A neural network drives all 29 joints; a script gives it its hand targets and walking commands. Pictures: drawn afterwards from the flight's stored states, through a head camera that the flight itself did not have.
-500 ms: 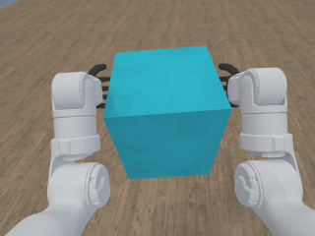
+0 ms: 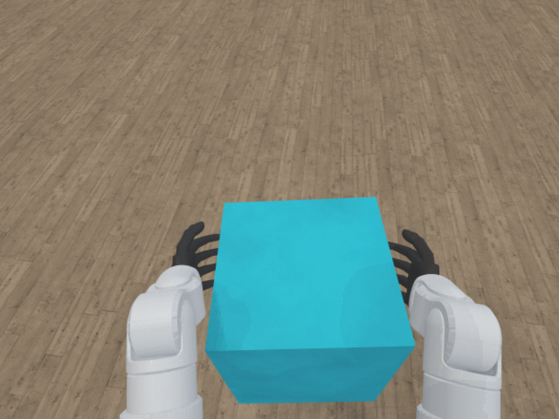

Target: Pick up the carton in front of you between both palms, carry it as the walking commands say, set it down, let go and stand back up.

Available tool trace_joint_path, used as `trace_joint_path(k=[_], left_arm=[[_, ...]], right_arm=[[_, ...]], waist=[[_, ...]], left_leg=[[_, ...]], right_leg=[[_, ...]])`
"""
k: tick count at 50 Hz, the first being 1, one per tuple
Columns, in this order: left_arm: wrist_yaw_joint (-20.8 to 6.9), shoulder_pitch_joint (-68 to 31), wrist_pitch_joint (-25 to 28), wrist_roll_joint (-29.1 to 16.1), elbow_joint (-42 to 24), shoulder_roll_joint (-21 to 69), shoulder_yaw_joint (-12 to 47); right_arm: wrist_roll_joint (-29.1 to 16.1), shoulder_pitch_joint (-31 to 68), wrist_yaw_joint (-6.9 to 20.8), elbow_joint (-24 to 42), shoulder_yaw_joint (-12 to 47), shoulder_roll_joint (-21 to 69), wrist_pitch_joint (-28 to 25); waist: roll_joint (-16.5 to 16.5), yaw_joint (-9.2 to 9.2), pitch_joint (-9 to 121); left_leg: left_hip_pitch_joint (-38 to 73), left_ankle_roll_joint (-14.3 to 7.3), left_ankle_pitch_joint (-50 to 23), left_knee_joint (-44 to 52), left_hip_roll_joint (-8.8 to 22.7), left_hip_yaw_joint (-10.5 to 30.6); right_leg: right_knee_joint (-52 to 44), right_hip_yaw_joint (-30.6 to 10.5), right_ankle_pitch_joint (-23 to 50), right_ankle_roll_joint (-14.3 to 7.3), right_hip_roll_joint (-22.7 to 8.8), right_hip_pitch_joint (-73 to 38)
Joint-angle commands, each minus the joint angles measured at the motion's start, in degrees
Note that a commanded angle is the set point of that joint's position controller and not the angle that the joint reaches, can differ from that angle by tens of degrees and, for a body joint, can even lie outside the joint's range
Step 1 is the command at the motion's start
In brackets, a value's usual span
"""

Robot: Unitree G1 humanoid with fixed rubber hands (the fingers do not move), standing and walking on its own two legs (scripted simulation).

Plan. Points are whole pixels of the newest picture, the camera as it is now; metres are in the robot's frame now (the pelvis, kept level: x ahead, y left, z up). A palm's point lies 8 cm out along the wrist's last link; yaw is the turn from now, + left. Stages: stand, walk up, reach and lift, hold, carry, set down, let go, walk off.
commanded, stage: carry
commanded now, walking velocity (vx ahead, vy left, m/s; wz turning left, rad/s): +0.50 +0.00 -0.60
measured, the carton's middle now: (302, 307) +0.29 +0.00 -0.02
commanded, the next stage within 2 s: none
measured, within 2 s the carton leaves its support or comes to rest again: neither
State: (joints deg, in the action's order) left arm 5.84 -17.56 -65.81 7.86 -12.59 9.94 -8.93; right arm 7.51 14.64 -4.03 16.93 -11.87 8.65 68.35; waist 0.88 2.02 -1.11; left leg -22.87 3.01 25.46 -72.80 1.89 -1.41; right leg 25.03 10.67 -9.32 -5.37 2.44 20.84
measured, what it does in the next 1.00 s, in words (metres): walks ahead, turning right: left foot, then right foot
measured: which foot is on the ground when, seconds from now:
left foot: up 0.00-0.24, down 0.26-0.72, up 0.74-1.00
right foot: down 0.00-0.28, up 0.30-0.68, down 0.70-1.00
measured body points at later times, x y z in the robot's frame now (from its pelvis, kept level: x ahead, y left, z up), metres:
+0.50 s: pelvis +0.31 +0.02 +0.01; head +0.29 +0.05 +0.46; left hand +0.63 +0.07 +0.09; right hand +0.51 -0.21 +0.09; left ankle +0.34 +0.14 -0.73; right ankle +0.32 -0.11 -0.68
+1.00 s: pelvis +0.57 -0.14 +0.01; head +0.57 -0.15 +0.46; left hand +0.89 -0.15 +0.09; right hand +0.74 -0.41 +0.09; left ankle +0.75 -0.06 -0.69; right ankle +0.48 -0.17 -0.73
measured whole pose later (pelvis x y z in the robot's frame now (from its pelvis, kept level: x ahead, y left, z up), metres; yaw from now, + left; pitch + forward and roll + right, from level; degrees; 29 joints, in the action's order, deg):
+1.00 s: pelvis +0.57 -0.14 +0.01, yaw -28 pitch +4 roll +0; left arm 5.2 -9.6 -67.7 6.5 -18.9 7.7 -5.8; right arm 6.8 7.6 -4.9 21.3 -5.4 7.5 69.3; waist 0.7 -0.8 4.5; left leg -35.5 1.7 9.5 -41.5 7.4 -6.7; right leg 15.1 8.8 -14.3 -3.5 1.1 5.1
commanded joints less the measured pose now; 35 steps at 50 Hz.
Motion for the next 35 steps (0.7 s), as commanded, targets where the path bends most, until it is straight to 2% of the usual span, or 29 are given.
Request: trace_joint_path(k=[1, 2, 4, 7, 8, 10, 11, 12, 13, 14, 15, 16, 17, 18, 19, 20, 22, 26, 30, 31, 32, 33, 34, 35], left_arm=[[-13.40, -24.56, -0.82, -23.54, -13.17, 58.00, 44.24], [-13.64, -23.23, -1.06, -24.08, -14.55, 56.93, 44.40], [-14.22, -18.56, -2.02, -24.21, -14.19, 54.17, 43.83], [-15.19, -12.85, -3.42, -23.46, -10.85, 50.15, 42.67], [-15.46, -11.95, -3.81, -23.19, -9.81, 49.18, 42.28], [-15.86, -11.74, -4.40, -22.70, -7.93, 47.87, 41.51], [-15.99, -11.88, -4.69, -22.68, -7.02, 47.40, 41.40], [-16.12, -12.28, -5.00, -22.62, -6.29, 46.81, 41.28], [-16.33, -12.61, -5.39, -22.68, -5.41, 46.07, 41.16], [-16.52, -14.87, -6.09, -23.52, -5.18, 45.55, 41.72], [-16.76, -17.66, -6.43, -24.54, -5.11, 45.84, 42.80], [-17.22, -19.85, -6.22, -25.45, -4.69, 47.07, 43.14], [-17.64, -21.83, -5.71, -26.23, -4.09, 48.62, 43.08], [-17.80, -22.61, -5.23, -26.62, -3.78, 49.81, 43.23], [-17.74, -23.19, -4.82, -26.68, -4.02, 50.48, 43.47], [-17.55, -23.28, -4.52, -26.68, -4.32, 51.01, 43.80], [-17.00, -21.86, -3.95, -26.34, -4.63, 51.61, 44.26], [-15.86, -18.96, -3.76, -25.09, -6.62, 50.34, 43.95], [-15.26, -17.29, -5.03, -24.23, -7.30, 47.66, 42.91], [-15.23, -16.88, -5.35, -24.10, -7.07, 47.13, 42.62], [-15.24, -16.32, -5.61, -24.00, -6.64, 46.75, 42.32], [-15.27, -15.77, -5.77, -23.90, -6.01, 46.63, 41.95], [-15.32, -15.77, -5.87, -23.73, -5.12, 46.84, 41.55], [-15.34, -14.39, -6.06, -23.40, -4.05, 46.80, 41.10]], right_arm=[[-24.03, 28.66, 13.35, 9.74, 44.98, 57.54, -1.41], [-24.77, 26.89, 13.30, 10.83, 45.62, 56.72, -1.28], [-25.16, 23.28, 13.21, 11.07, 46.76, 54.72, -0.72], [-24.69, 20.46, 13.17, 9.57, 47.32, 51.62, 0.39], [-24.57, 20.09, 13.24, 8.96, 47.42, 50.76, 0.77], [-24.49, 20.34, 13.51, 7.49, 47.36, 49.53, 1.48], [-24.46, 19.95, 13.63, 6.34, 47.23, 49.35, 1.79], [-24.33, 19.50, 13.69, 5.02, 46.82, 48.94, 2.01], [-23.94, 18.89, 13.62, 3.42, 46.06, 48.17, 2.21], [-22.74, 18.85, 13.44, 1.58, 44.78, 46.86, 2.19], [-21.68, 18.66, 13.23, -0.46, 43.89, 47.56, 1.80], [-21.72, 19.19, 13.16, -0.32, 43.69, 49.31, 1.51], [-21.99, 21.25, 13.21, 0.12, 43.73, 51.03, 1.09], [-22.48, 22.43, 13.32, 0.20, 43.81, 52.34, 0.74], [-22.97, 23.44, 13.49, 0.22, 44.13, 53.20, 0.33], [-23.52, 23.89, 13.66, 0.31, 44.53, 53.73, -0.02], [-24.14, 23.18, 13.85, 0.73, 44.92, 53.83, -0.38], [-24.90, 22.84, 13.78, 3.78, 45.55, 51.97, -0.12], [-24.60, 21.63, 13.41, 4.93, 45.38, 49.17, 1.32], [-24.41, 21.46, 13.35, 4.89, 45.29, 48.56, 1.70], [-24.22, 21.40, 13.29, 4.86, 45.25, 47.99, 2.05], [-24.13, 21.34, 13.27, 4.87, 45.27, 47.33, 2.38], [-24.13, 21.11, 13.28, 4.82, 45.33, 46.71, 2.69], [-23.99, 22.52, 13.30, 5.12, 45.15, 45.44, 2.93]], waist=[[1.55, -0.58, 30.26], [0.04, -0.90, 28.95], [-5.46, -1.14, 25.98], [-10.30, -0.90, 22.21], [-10.66, -0.84, 21.43], [-10.58, -0.80, 19.63], [-9.46, -1.38, 19.19], [-7.10, -2.07, 20.15], [-2.55, -2.92, 22.72], [13.52, -2.93, 25.29], [18.13, -2.95, 25.85], [11.76, -3.07, 22.64], [7.36, -3.10, 20.12], [4.86, -2.99, 18.06], [5.32, -2.61, 16.89], [7.01, -2.49, 16.53], [9.04, -2.39, 16.62], [8.50, -2.76, 15.82], [9.45, -2.99, 13.54], [9.77, -2.82, 13.34], [10.01, -2.43, 14.02], [9.68, -1.86, 15.97], [7.07, -1.46, 18.75], [2.43, 0.02, 20.23]], left_leg=[[-20.23, 0.41, -2.24, 7.98, 5.97, 5.43], [-15.15, 1.31, -2.29, 13.13, 4.92, 2.48], [-10.61, 2.88, -2.33, 22.85, 4.21, -0.73], [-5.82, 3.32, -15.57, 35.92, 1.73, -4.77], [-3.85, 3.30, -18.44, 39.04, 0.87, -5.86], [1.48, 3.08, -22.59, 44.62, -0.18, -8.09], [7.73, 2.83, -25.21, 48.34, -0.52, -9.59], [17.40, 2.31, -23.56, 49.90, -0.19, -10.10], [28.04, 0.99, -16.26, 50.04, 6.08, -3.32], [35.35, -5.69, -7.56, 56.54, 23.43, 22.35], [34.28, -11.70, -4.19, 59.28, 29.24, 33.55], [29.39, -12.41, -1.17, 60.07, 28.10, 30.05], [25.49, -11.68, -0.70, 60.28, 26.32, 23.92], [21.44, -9.70, 0.96, 62.05, 24.95, 17.28], [18.28, -7.48, 0.35, 63.97, 23.56, 10.77], [16.59, -6.15, -1.87, 64.71, 22.37, 5.20], [16.18, -5.70, -5.02, 65.18, 20.97, -1.65], [19.14, -4.92, -9.85, 64.00, 19.82, -9.48], [23.08, -2.81, -16.34, 60.63, 20.00, -13.94], [24.06, -2.18, -20.59, 58.09, 19.94, -15.16], [24.55, -1.49, -27.96, 53.31, 19.54, -16.80], [24.36, -0.53, -35.62, 45.65, 18.27, -19.26], [21.62, 1.12, -41.02, 34.59, 15.66, -21.87], [9.92, 3.25, -35.12, 20.15, 15.06, -20.16]], right_leg=[[-6.01, -24.76, 20.53, -7.99, -19.22, -38.26], [-7.64, -21.56, 18.63, -7.91, -17.69, -32.19], [-8.11, -16.88, 19.12, -8.10, -14.53, -25.28], [-5.83, -12.20, 27.88, -4.71, -10.46, -20.50], [-5.20, -11.64, 28.51, -3.79, -9.79, -19.27], [-3.39, -11.61, 24.71, -2.25, -9.10, -15.77], [-0.55, -10.95, 19.93, -1.08, -8.49, -11.89], [4.63, -9.87, 14.26, 0.62, -7.13, -5.90], [14.51, -7.93, 4.26, 2.95, -4.81, 2.09], [31.04, -4.97, -13.12, 5.53, 0.48, 14.25], [40.08, -9.12, -19.96, 4.24, -1.75, 19.61], [44.11, -11.32, -19.78, 3.31, -5.53, 20.47], [44.95, -11.92, -17.62, 2.96, -7.85, 21.03], [41.69, -12.24, -14.67, 3.23, -9.87, 20.19], [36.62, -11.39, -11.96, 3.83, -10.29, 17.92], [32.57, -9.45, -9.64, 4.34, -9.52, 15.52], [25.59, -7.25, -7.07, 4.83, -8.76, 12.97], [13.70, -2.80, -0.75, 4.37, -7.00, 10.58], [8.49, -0.01, 2.27, 3.07, -5.52, 9.76], [7.64, 1.06, 1.34, 2.55, -4.61, 8.60], [6.91, 2.81, -0.31, 1.96, -2.91, 5.49], [4.61, 5.61, -1.24, 1.23, -0.18, -0.16], [0.93, 7.26, -1.15, 0.20, 3.19, -9.37], [-1.71, -4.31, -3.85, -2.26, -2.48, -20.86]])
